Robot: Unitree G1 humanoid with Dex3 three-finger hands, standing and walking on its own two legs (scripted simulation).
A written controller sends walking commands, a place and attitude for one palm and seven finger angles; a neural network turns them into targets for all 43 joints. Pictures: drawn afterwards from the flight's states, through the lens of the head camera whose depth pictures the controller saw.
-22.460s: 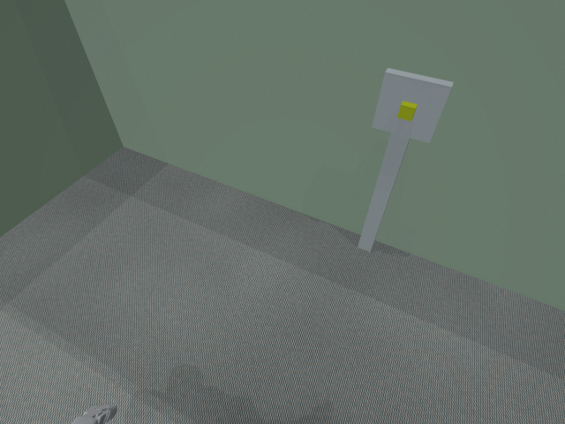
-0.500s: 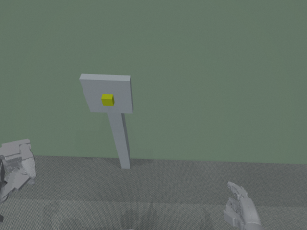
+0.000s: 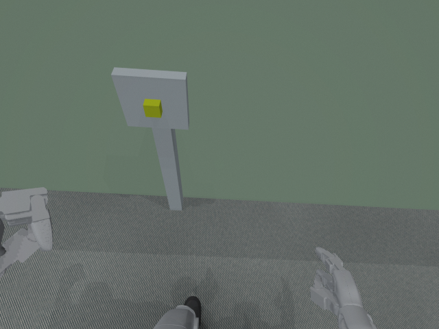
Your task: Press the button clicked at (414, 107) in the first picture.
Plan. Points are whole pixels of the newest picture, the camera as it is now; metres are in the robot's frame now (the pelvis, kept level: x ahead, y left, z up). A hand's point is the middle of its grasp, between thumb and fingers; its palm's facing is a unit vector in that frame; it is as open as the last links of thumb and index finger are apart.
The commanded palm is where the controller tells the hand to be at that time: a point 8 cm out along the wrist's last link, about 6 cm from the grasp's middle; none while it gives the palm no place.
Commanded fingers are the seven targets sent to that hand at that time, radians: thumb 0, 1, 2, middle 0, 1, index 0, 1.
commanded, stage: step back with the hand held close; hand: left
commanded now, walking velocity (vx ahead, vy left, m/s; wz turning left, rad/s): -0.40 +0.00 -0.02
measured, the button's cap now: (153, 107) +0.62 +0.23 -0.04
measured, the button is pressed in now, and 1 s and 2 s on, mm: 0 0 0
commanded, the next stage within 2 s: stop stepping back and stand still in 0.24 s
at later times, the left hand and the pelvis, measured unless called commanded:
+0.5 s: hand out of the picture +0.08 +0.27 +0.19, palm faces +0.24 -0.86 -0.44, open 3.1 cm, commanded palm +0.03 +0.32 +0.19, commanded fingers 0.00 0.90 0.90 -1.30 -1.50 -1.30 -1.50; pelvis -0.11 +0.04 +0.02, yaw -1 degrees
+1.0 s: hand out of the picture +0.00 +0.27 +0.19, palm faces +0.28 -0.82 -0.50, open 3.1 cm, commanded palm -0.05 +0.33 +0.19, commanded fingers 0.00 0.90 0.90 -1.30 -1.50 -1.30 -1.50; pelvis -0.19 +0.05 +0.01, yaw -2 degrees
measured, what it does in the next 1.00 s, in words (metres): walks backwards: left foot, then right foot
